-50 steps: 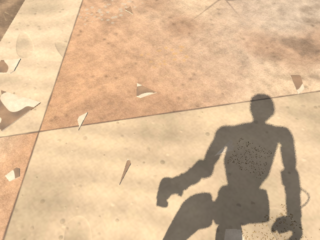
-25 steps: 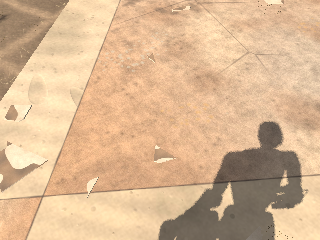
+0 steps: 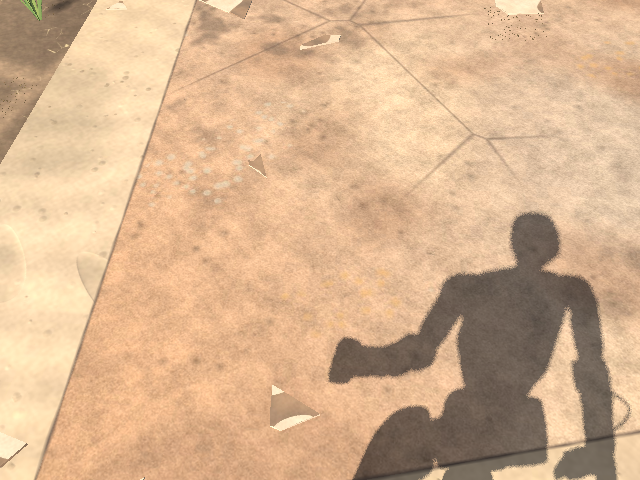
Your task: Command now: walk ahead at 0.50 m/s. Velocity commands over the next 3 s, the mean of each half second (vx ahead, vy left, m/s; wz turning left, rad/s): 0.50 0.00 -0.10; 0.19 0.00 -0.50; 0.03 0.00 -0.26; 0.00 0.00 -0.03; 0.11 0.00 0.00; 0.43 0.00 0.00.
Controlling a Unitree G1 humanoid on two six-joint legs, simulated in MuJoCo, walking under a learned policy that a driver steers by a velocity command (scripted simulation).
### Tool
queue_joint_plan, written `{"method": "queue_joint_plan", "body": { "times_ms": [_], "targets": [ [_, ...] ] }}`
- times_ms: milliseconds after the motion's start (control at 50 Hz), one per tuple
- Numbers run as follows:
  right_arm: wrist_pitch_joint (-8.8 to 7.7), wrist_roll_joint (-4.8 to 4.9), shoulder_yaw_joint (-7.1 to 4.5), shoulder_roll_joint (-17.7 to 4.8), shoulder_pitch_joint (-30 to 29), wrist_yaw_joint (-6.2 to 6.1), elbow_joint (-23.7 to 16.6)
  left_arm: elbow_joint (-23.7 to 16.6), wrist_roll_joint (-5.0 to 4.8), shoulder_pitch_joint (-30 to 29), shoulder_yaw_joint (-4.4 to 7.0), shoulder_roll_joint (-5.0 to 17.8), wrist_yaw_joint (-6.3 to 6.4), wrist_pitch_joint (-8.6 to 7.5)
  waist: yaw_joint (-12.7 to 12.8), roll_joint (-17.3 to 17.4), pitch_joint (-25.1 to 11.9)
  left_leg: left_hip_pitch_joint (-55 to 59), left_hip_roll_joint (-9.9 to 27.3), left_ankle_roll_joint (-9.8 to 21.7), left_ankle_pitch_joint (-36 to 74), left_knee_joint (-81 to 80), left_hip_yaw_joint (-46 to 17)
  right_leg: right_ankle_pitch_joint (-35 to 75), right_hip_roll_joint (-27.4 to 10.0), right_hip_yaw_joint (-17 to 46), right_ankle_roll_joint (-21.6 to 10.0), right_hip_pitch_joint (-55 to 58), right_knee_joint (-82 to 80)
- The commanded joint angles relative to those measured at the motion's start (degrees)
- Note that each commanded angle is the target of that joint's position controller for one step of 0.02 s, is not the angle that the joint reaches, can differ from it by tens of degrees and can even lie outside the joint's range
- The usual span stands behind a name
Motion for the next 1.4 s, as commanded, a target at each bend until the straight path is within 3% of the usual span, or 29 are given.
{"method": "queue_joint_plan", "body": {
  "times_ms": [20, 40, 80, 140, 280, 420, 460, 500, 520, 540, 560, 580, 600, 640, 720, 800, 880, 960, 980, 1000, 1020, 1040, 1060, 1080, 1100, 1160, 1240, 1340, 1400],
  "targets": [
    [-2.98, 1.42, -1.00, -7.59, -2.58, 0.27, -5.63, 1.70, -0.38, 16.38, 2.26, 9.08, 0.37, 0.02, 7.92, -9.61, -11.36, -36.79, 2.21, 2.85, 2.29, 27.05, -4.10, -7.64, -19.24, 31.81, -11.62, 39.77, -15.38],
    [-2.94, 0.83, -1.15, -7.39, -5.25, -0.16, -6.03, 0.71, 0.14, 11.84, 1.71, 7.62, 0.33, 0.04, 6.22, -5.04, -7.73, -34.15, 4.70, 2.93, 7.77, 24.21, -2.94, -2.48, -17.20, 26.00, -10.53, 31.37, -16.99],
    [-1.65, 0.06, -1.59, -5.35, -4.50, -0.52, -5.86, 0.76, 1.12, 8.99, 0.96, 4.93, 0.10, -0.15, 2.75, -5.46, -4.71, -27.79, 7.55, 2.87, 12.82, 18.97, -3.15, 3.33, -13.85, 18.89, -9.62, 21.57, -20.46],
    [-0.19, -0.14, -1.62, -3.51, -4.77, -0.66, -5.99, 2.29, 0.79, 11.68, 1.30, 6.33, 0.69, -0.52, 1.68, -4.87, -2.47, -28.06, 8.16, 1.80, 16.62, 13.65, -2.16, 8.98, -12.79, 14.09, -10.51, 18.66, -23.57],
    [-0.36, -0.57, -1.09, -2.40, -18.65, 0.25, -10.04, 4.26, 0.31, 17.75, 1.27, 7.99, 2.29, 0.25, 4.99, -3.85, 1.26, -31.07, 6.03, 0.32, 34.92, -7.99, 0.25, 12.62, -10.35, 7.03, -7.97, 21.31, -25.58],
    [-2.08, 0.05, -0.42, -3.50, -28.83, 2.28, -14.41, 6.67, -0.65, 23.99, 1.76, 9.04, 3.08, 1.96, 6.82, -4.11, 4.18, -29.65, 2.77, 0.62, 30.26, -20.13, -0.12, 12.77, -13.77, 11.57, -8.08, 30.09, -19.57],
    [-2.63, 0.07, -1.05, -5.53, -25.23, 2.41, -13.82, 6.26, -0.68, 22.47, 2.24, 9.96, 3.25, 2.35, 4.15, -5.76, 2.02, -21.77, 1.13, 1.58, 26.91, -21.63, 0.60, 18.76, -14.08, 12.70, -7.03, 29.90, -15.81],
    [-3.06, -0.94, -3.23, -10.34, -10.44, 1.66, -10.07, 4.78, -0.24, 19.67, 1.75, 8.62, 3.08, 2.56, -3.20, -5.48, -7.72, 1.63, 1.35, 4.89, 30.58, -21.15, 0.83, 28.78, -8.32, 9.57, -3.72, 23.31, 1.23],
    [-2.98, -2.44, -4.27, -15.43, -0.67, 0.88, -9.15, 2.06, 1.04, 18.69, 0.91, 6.25, 3.26, 2.55, -5.88, 2.30, -17.79, 19.79, 13.76, 8.16, 41.42, -18.01, -11.08, 9.95, -2.27, 6.06, -0.76, 10.65, 20.65],
    [-2.48, -2.90, -3.99, -16.49, -2.00, 1.25, -9.38, 1.73, -0.26, 27.32, -0.72, -0.35, 3.21, 1.66, -0.66, 19.47, -26.61, 34.33, 26.55, 16.75, 46.87, -23.06, -33.20, -29.38, 5.15, 7.17, 2.08, -7.22, 37.51],
    [-2.04, -2.39, -2.46, -10.41, -3.88, 1.15, -10.90, 2.74, -1.13, 25.51, 0.96, 6.79, 3.31, 1.49, -1.84, 12.01, -24.55, 30.00, 23.98, 15.14, 48.64, -24.06, -30.83, -29.60, 1.61, 12.41, 2.43, -9.79, 43.26],
    [-1.74, -1.93, -1.53, -7.46, -7.62, 0.80, -11.54, 1.45, -1.65, 21.06, 1.76, 8.79, 3.50, 1.90, -1.25, 8.45, -16.43, 22.08, 22.41, 12.87, 53.69, -23.87, -19.90, -26.27, -0.38, 10.12, 2.84, -12.36, 43.68],
    [-1.53, -1.82, -1.10, -6.57, -10.82, 0.73, -11.61, 1.25, -1.38, 19.40, 1.93, 7.92, 3.80, 2.60, 0.73, 3.84, -11.93, 13.61, 19.82, 11.64, 56.78, -25.15, -13.52, -22.69, -2.88, 8.29, 3.56, -10.59, 41.88],
    [-1.25, -2.45, -0.78, -5.32, -14.69, 0.72, -11.11, 0.81, -1.00, 19.97, 2.50, 5.61, 3.92, 4.75, 4.10, 5.27, -7.04, 0.63, 16.76, 10.67, 52.18, -29.68, -5.73, -18.38, -5.64, 7.04, 3.96, -4.46, 37.90],
    [-1.13, -2.92, -1.74, -8.23, -17.44, -0.18, -10.56, -3.15, -0.57, 16.94, 2.62, 4.02, 4.00, 7.25, 5.63, 5.95, -4.34, -5.39, 17.20, 13.04, 48.96, -35.28, 1.09, -11.23, -5.96, 5.18, 4.63, -3.78, 29.93],
    [0.37, -2.01, -2.13, -9.77, -18.72, -1.64, -10.48, -6.11, -0.24, 11.61, 2.54, 4.66, 2.61, 7.32, 4.38, 5.44, -5.26, -3.80, 16.12, 11.69, 43.08, -35.99, 7.60, -0.69, -5.86, 2.85, 4.13, -0.16, 17.70],
    [2.08, -0.78, -2.70, -11.70, -17.11, -1.66, -9.77, -9.52, -0.06, 6.40, 3.01, 6.25, 1.09, 8.16, 2.65, 5.36, -4.22, 0.84, 17.76, 10.34, 38.00, -33.01, 8.58, -3.37, -4.56, 0.67, 2.99, 0.82, 10.52],
    [3.47, 0.79, -3.15, -12.44, -17.20, -1.54, -9.52, -11.12, -0.05, 7.53, 3.86, 7.35, 0.38, 8.66, 4.43, 5.20, -4.28, 3.59, 17.86, 5.75, 36.00, -23.28, 9.50, -2.20, -1.64, -2.11, -0.33, 6.96, -2.04],
    [3.65, 0.31, -2.95, -10.98, -13.40, -1.24, -8.23, -10.51, 0.31, 10.71, 5.04, 10.23, 1.15, 8.45, 5.03, 0.74, -6.24, 1.15, 14.40, 2.32, 34.07, -14.95, 11.92, 8.21, -1.01, 0.36, -2.50, 14.57, -7.26],
    [3.42, -2.00, -2.19, -8.52, -13.15, -0.84, -9.80, -10.71, 0.81, 14.64, 7.07, 18.05, 2.52, 8.21, 4.64, -13.28, -9.02, -12.56, 8.13, -2.63, 16.73, 3.00, 15.86, 34.84, -12.85, 16.81, -7.66, 26.78, -7.48],
    [3.25, -2.77, -1.41, -6.70, -15.69, -0.71, -12.74, -12.04, 1.88, 13.75, 6.63, 19.76, 2.50, 7.70, 4.06, -18.95, -12.77, -28.01, -0.50, -5.52, -12.25, 17.97, 9.10, 38.45, -22.64, 33.50, -19.96, 32.70, -8.98],
    [3.27, -1.63, -2.02, -9.10, -18.43, -0.41, -12.31, -12.30, 1.74, 14.10, 5.49, 16.10, 1.71, 6.59, 6.52, -9.26, -14.91, -29.42, 0.72, -4.63, -11.01, 23.74, 0.69, 35.27, -21.47, 30.18, -19.47, 31.03, -10.28],
    [3.50, -0.21, -2.04, -8.96, -19.30, -0.54, -12.44, -12.44, 1.43, 11.60, 4.83, 14.35, 1.79, 5.75, 5.26, -7.03, -12.48, -30.39, 1.81, -3.36, -6.16, 23.75, -0.17, 30.96, -18.65, 24.12, -16.18, 28.60, -10.28],
    [3.86, -0.38, -2.09, -8.53, -18.19, -1.15, -11.09, -12.68, 0.68, 8.53, 4.37, 12.66, 2.09, 5.48, 3.73, -4.01, -10.52, -30.00, 3.07, -3.08, -1.73, 20.85, -0.77, 25.09, -15.65, 20.13, -12.77, 25.54, -10.54],
    [4.30, -1.06, -2.49, -9.70, -17.86, -1.74, -10.67, -12.98, 0.17, 6.07, 3.70, 10.97, 2.50, 5.64, 2.69, -4.82, -9.47, -28.36, 3.79, -3.15, 1.38, 18.29, -1.15, 21.11, -14.46, 18.37, -11.14, 22.49, -11.45],
    [4.93, -0.96, -2.54, -8.94, -15.30, -1.99, -9.60, -12.98, 1.31, 4.71, 2.92, 10.13, 3.14, 5.57, 1.12, -6.72, -9.73, -21.89, 2.46, -3.77, 6.38, 15.74, -0.44, 19.60, -12.26, 15.39, -11.21, 17.29, -13.02],
    [5.09, -1.00, -1.45, -6.78, -16.69, -2.05, -9.51, -11.79, 1.40, 4.80, 2.51, 9.89, 3.74, 5.51, 2.28, -7.64, -8.46, -17.61, 2.71, -4.46, 8.31, 2.67, -0.68, 11.96, -11.54, 14.79, -10.80, 16.53, -13.93],
    [4.73, -0.69, -1.22, -7.43, -15.99, -1.18, -8.66, -10.19, 1.53, 4.60, 1.63, 9.14, 3.30, 5.98, 3.06, -8.29, -5.95, -9.71, 1.60, -3.54, 8.92, -10.25, 1.00, 2.43, -11.22, 16.77, -9.94, 13.94, -13.61],
    [3.94, -2.24, -0.79, -7.71, -11.82, -0.27, -6.75, -8.49, 0.95, 6.50, 0.42, 6.59, 3.19, 6.00, 1.18, -4.56, -5.81, 1.94, 3.37, -0.49, 24.46, -26.18, -0.80, -2.02, -7.13, 14.77, -4.04, 10.20, -9.79]
  ]
}}
Next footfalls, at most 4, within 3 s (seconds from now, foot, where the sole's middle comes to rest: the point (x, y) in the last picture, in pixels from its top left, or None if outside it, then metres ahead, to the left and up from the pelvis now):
0.50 left None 0.46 0.13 -0.76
0.98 right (401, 470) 0.47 -0.14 -0.76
1.40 left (285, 442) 0.54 0.09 -0.76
2.96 left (363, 284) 0.92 -0.10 -0.76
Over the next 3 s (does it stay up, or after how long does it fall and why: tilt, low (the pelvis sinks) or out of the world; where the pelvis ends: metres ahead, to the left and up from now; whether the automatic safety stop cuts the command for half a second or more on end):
stays up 0.73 -0.11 -0.01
